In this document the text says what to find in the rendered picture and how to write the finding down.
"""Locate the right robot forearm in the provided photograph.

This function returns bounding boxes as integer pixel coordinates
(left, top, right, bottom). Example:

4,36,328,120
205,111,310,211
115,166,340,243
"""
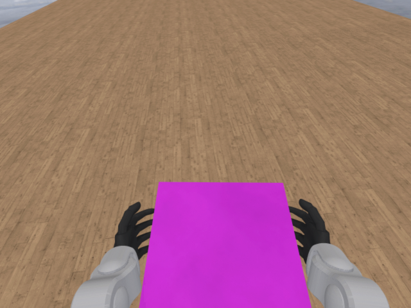
306,243,390,308

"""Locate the left robot hand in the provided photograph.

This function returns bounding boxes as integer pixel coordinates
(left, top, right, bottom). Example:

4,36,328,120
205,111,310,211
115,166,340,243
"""
114,202,155,259

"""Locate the right robot hand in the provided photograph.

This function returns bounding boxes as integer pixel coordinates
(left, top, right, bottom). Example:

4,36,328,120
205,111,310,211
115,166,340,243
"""
288,199,330,263

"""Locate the left robot forearm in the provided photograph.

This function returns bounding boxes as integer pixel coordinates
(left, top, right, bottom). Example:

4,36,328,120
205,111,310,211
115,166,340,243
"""
71,246,142,308

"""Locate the carton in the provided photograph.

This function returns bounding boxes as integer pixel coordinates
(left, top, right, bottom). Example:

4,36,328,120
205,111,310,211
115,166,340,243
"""
139,182,311,308

